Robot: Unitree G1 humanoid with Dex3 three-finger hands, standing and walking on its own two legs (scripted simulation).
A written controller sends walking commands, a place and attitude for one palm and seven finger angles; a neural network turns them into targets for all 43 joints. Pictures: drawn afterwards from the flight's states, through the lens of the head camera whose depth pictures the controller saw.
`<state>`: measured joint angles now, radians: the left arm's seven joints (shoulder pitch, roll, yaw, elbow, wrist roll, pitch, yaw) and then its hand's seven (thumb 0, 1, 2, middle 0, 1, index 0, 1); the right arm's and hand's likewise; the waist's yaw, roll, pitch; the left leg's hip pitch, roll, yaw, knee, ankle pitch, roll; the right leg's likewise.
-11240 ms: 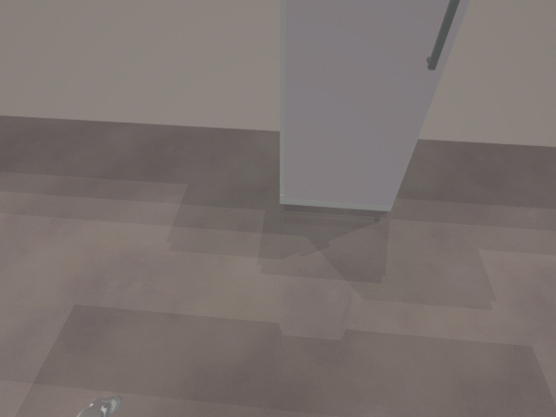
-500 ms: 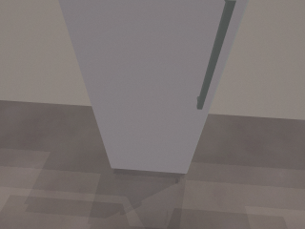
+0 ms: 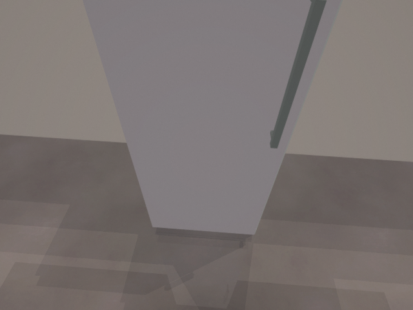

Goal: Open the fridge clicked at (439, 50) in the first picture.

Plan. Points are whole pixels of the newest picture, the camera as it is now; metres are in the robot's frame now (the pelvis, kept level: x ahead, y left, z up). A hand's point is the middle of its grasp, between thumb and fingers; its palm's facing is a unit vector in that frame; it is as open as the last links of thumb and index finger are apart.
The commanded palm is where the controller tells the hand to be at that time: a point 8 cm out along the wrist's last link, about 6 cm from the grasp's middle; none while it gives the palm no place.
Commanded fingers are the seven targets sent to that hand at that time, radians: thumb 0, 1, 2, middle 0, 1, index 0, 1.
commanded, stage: look again from close up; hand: right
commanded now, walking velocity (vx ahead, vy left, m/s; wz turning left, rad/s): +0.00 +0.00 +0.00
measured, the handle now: (289, 84) +0.56 -0.15 +0.16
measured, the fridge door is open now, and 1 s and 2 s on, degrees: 0 0 0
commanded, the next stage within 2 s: shuffle to correct the standing spot in 0.46 s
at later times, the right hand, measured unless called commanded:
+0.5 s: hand out of the picture +0.03 -0.21 -0.17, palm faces +0.00 +0.96 -0.27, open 7.3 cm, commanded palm none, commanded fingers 0.00 -0.90 -0.90 0.20 0.30 0.20 0.30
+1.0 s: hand out of the picture +0.00 -0.16 -0.20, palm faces +0.08 +0.99 -0.14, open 7.3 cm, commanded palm none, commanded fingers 0.00 -0.90 -0.90 0.20 0.30 0.20 0.30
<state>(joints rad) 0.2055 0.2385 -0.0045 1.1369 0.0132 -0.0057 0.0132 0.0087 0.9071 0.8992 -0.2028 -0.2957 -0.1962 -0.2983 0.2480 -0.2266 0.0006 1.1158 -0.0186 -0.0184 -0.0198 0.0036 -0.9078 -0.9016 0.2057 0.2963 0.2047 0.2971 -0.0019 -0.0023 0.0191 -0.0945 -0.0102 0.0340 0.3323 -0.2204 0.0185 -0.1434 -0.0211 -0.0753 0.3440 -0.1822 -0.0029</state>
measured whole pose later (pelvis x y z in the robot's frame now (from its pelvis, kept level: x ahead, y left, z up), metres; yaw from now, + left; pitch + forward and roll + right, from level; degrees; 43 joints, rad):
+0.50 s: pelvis +0.00 +0.01 +0.00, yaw +0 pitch -1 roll +0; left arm 0.19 0.25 -0.01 1.13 0.01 -0.01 0.01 0.01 0.91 0.90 -0.20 -0.30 -0.20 -0.30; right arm 0.23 -0.25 0.00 1.11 -0.02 -0.02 -0.02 0.00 -0.91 -0.90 0.21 0.30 0.20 0.30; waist 0.00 -0.01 0.02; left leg -0.09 -0.02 0.04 0.32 -0.22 0.03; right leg -0.14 -0.03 -0.07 0.34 -0.18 0.00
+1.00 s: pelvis +0.07 -0.01 -0.02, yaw +0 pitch +0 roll +1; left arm 0.35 0.14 0.00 1.15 0.02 -0.01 0.02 0.01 0.91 0.90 -0.20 -0.30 -0.20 -0.30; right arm 0.42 -0.14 -0.03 1.15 -0.02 -0.02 -0.01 0.00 -0.91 -0.90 0.21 0.30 0.20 0.30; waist -0.01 0.01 -0.01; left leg -0.10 -0.03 0.04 0.52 -0.43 0.02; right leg -0.19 -0.05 -0.08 0.62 -0.43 0.00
